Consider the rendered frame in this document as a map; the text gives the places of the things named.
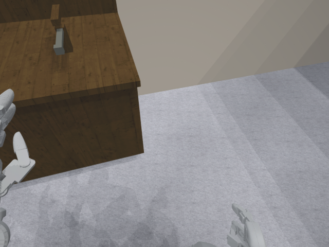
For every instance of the robot left hand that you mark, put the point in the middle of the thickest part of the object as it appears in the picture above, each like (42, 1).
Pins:
(17, 169)

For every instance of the counter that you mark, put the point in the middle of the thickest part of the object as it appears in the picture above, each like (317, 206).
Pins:
(73, 110)

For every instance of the robot right hand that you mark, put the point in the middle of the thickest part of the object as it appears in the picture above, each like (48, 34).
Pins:
(248, 236)

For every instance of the tap lever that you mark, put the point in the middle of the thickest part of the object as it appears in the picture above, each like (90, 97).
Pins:
(58, 47)

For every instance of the robot left forearm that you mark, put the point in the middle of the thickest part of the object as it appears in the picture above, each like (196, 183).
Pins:
(4, 230)

